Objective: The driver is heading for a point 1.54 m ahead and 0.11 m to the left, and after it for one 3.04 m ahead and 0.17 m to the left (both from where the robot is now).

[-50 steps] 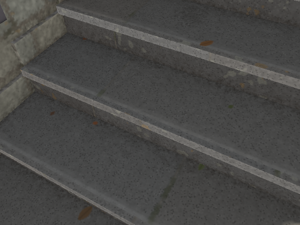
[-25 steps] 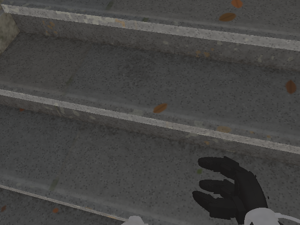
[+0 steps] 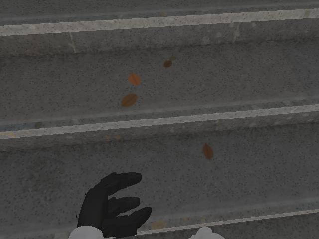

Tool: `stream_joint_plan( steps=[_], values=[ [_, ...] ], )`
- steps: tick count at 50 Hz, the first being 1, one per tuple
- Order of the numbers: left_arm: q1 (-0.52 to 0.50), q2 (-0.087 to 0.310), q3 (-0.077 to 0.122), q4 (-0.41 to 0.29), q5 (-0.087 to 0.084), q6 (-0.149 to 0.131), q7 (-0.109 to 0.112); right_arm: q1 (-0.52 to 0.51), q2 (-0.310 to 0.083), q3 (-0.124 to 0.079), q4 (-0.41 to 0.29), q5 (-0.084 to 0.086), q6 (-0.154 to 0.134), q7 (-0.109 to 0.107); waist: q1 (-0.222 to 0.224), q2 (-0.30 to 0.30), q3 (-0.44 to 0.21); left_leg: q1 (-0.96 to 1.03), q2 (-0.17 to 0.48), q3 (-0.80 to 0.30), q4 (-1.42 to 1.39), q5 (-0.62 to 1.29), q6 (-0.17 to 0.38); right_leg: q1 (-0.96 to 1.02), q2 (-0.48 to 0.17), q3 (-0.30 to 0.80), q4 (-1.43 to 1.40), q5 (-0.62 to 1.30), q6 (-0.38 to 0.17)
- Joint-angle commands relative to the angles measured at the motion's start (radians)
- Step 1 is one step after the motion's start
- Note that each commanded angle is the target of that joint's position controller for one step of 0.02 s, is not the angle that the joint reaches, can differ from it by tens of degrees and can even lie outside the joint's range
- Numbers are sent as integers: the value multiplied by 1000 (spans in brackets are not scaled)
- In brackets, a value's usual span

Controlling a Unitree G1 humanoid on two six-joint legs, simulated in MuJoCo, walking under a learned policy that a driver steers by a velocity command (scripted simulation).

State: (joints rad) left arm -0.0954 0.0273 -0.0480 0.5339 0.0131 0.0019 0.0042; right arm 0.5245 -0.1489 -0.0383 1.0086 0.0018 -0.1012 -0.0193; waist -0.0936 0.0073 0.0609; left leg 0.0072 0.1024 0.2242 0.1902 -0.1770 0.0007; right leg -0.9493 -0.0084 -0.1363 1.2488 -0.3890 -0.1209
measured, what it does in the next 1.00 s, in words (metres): climbs: left foot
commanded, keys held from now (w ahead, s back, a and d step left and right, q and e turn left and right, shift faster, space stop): no key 1.00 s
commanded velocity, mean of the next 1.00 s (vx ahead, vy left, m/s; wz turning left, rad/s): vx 0.02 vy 0.00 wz -0.04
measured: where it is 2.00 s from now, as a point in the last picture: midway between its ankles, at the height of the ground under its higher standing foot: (190, 181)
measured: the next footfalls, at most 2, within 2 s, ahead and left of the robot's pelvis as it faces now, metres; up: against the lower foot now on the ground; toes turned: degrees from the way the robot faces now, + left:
left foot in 0.50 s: +0.20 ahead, +0.11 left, +0.16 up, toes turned +3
right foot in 1.64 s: +0.50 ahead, -0.25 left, +0.31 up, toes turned -9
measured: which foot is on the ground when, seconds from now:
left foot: down 0.00-0.00, up 0.02-0.48, down 0.50-1.00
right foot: down 0.00-1.00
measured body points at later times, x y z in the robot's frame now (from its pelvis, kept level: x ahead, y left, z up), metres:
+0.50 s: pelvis +0.12 +0.00 +0.12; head +0.12 +0.01 +0.57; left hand +0.19 +0.22 -0.02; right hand +0.22 -0.21 -0.01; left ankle +0.15 +0.11 -0.61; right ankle +0.14 -0.09 -0.60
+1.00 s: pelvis +0.17 +0.03 +0.14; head +0.17 +0.04 +0.59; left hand +0.17 +0.24 -0.02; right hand +0.18 -0.19 -0.01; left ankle +0.16 +0.11 -0.60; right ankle +0.14 -0.09 -0.60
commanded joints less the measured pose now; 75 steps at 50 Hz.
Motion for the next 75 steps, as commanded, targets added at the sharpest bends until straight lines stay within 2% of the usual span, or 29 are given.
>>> stream_joint_plan(
  steps=[1, 2, 3, 5, 6, 8, 9, 10, 12, 13, 16, 17, 21, 24, 25, 26, 27, 29, 31, 39, 48, 53, 55, 58, 61, 65, 69, 73, 75],
  values=[
    [441, 223, 96, 73, 24, -19, 37, -54, -237, -45, -174, 56, -37, 44, 254, 118, -527, -305, 21, -99, 733, 1029, 26, 935, -101, 402, -434, 246, -137],
    [459, 287, 123, 83, 41, 1, 54, -99, -196, -49, -224, 49, -22, 73, 281, -193, -558, -463, -151, -181, 1126, -101, -24, 915, -315, 818, -800, 458, -223],
    [287, 284, 126, 62, 15, 2, 57, -33, -93, -40, -218, 2, 11, 82, 163, -162, -515, -504, -132, -390, 1434, -105, -27, 747, -336, 850, -840, 309, -231],
    [125, 155, 92, 105, -2, -12, 41, -147, -43, -38, -286, -44, 69, 30, 58, -4, -154, -642, -75, -316, 1498, 2, -10, 405, -255, 627, -760, -90, -135],
    [144, 113, 80, 146, -1, -28, 47, -153, -27, -29, -300, -69, 84, 1, 26, 22, -54, -676, -75, -329, 1460, 20, 14, 338, -194, 513, -740, -61, -80],
    [198, 94, 74, 207, 5, -60, 47, -82, 7, -14, -281, -59, 102, -21, 1, -23, -31, -704, -105, -354, 1448, 38, 37, 331, -160, 381, -726, 52, -49],
    [231, 112, 77, 225, 4, -78, 45, -97, 22, -12, -291, -45, 99, -31, 11, -76, -36, -748, -137, -355, 1518, 29, 36, 359, -182, 377, -742, 202, -81],
    [292, 143, 84, 246, 12, -91, 35, -102, 26, -5, -318, -57, 84, -35, 6, -83, -73, -790, -127, -389, 1496, 27, 35, 449, -176, 349, -764, 360, -80],
    [369, 168, 94, 285, 11, -97, 37, -136, -2, -9, -317, -47, 84, -21, 26, -57, -126, -854, -136, -374, 1520, -18, 22, 578, -186, 319, -766, 515, -96],
    [330, 135, 78, 253, 12, -93, 56, -150, -4, -5, -307, -38, 98, -14, 17, -47, -154, -794, -107, -357, 1370, -48, 1, 592, -197, 294, -788, 575, -108],
    [313, 138, 64, 210, 18, -85, 86, -198, -41, -4, -282, -23, 135, -4, 42, -37, -176, -667, -63, -254, 1086, -84, -21, 615, -186, 236, -845, 563, -98],
    [295, 144, 65, 203, 24, -81, 87, -177, -4, 8, -261, -19, 142, -7, 35, -93, -178, -559, -54, -211, 973, -72, -12, 568, -171, 189, -854, 570, -88],
    [437, 197, 86, 237, 20, -56, 72, -235, -2, 12, -253, 0, 144, -19, 133, -206, -130, -353, -95, -140, 600, -180, 20, 589, -186, 219, -878, 326, -75],
    [469, 200, 103, 273, 30, -24, 72, -147, -3, 7, -206, -25, 105, -33, 110, -91, -43, -213, -85, -188, 240, -65, 38, 560, -151, 215, -790, 164, -20],
    [504, 142, 97, 285, 28, -27, 65, -125, -31, 4, -218, -32, 80, -39, 119, 13, -49, -126, 38, -333, 183, 60, 38, 485, -104, 189, -724, 74, 19],
    [548, 112, 92, 291, -13, -24, 51, -197, -37, 7, -234, -25, 77, -50, 161, 155, -71, -213, 107, -419, 166, 8, 114, 527, -59, 162, -784, 45, 60],
    [518, 142, 100, 318, -9, -17, 53, -210, -3, 14, -241, -14, 71, -48, 133, 126, -38, -328, 96, -451, 105, -181, 123, 623, -48, 145, -787, 69, 82],
    [493, 135, 101, 343, -2, -19, 51, -222, -19, 11, -229, -22, 71, -45, 133, 104, 1, -381, 47, -401, 73, -259, 96, 709, -48, 144, -823, 123, 84],
    [501, 146, 104, 366, 9, -22, 47, -179, -35, 6, -206, -14, 65, -48, 121, 78, 2, -333, 17, -349, 94, -165, 82, 723, -63, 150, -867, 165, 77],
    [526, 137, 91, 435, -3, -27, 42, -104, -25, 11, -149, -16, 55, -45, 95, -4, -31, -188, 16, -317, 141, 80, 89, 720, -81, 141, -908, 240, 88],
    [535, 152, 72, 465, -8, -28, 44, -79, -31, 26, -94, -19, 60, -42, 101, -1, -28, -125, 17, -301, 162, 335, 85, 768, -96, 141, -906, 323, 85],
    [532, 153, 61, 474, -2, -21, 52, -84, -33, 32, -68, -19, 71, -42, 99, 16, -12, -131, 11, -297, 155, 289, 83, 776, -103, 143, -921, 297, 82],
    [529, 152, 58, 478, 1, -20, 53, -82, -39, 31, -57, -20, 76, -41, 93, 15, -5, -140, -2, -306, 124, 84, 89, 767, -90, 135, -929, 204, 74],
    [502, 168, 64, 456, 6, -16, 51, -56, -110, 3, -43, -18, 90, -37, 76, 61, 46, -173, 15, -387, 68, -327, 149, 662, -35, 84, -810, 3, 54],
    [446, 159, 65, 405, 14, -22, 34, 36, -140, -19, -19, -20, 102, -31, 27, 125, 105, -151, 138, -584, -34, -627, 247, 460, -6, 39, -601, -75, 41],
    [339, 189, 92, 317, 6, -55, 9, 29, -172, -43, -2, -33, 70, -34, 21, 79, 108, -139, 253, -713, -115, -560, 371, 230, -73, 102, -135, -90, 51],
    [258, 174, 107, 234, 9, -61, 0, 4, -171, -43, 12, -38, 7, -33, 51, 83, 24, 3, 237, -611, -70, -429, 343, -122, -90, 181, 480, -151, 63],
    [37, 104, 65, 77, 4, -53, 41, 90, -157, -31, 44, -48, -26, -21, -4, 72, 74, 78, 289, -550, -53, -400, 282, -560, -129, 241, 802, -320, 19],
    [-96, 84, 36, -36, -4, -57, 53, 49, -162, -30, 49, -55, -31, -12, 18, 61, 132, -7, 280, -452, -130, -460, 216, -632, -169, 231, 694, -326, -4]
  ],
)
Keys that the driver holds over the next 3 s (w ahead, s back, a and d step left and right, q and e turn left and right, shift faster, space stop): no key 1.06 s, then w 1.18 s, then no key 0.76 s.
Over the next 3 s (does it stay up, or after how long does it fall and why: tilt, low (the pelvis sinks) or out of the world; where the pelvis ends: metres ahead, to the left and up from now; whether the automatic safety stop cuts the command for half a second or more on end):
stays up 0.86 -0.09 0.46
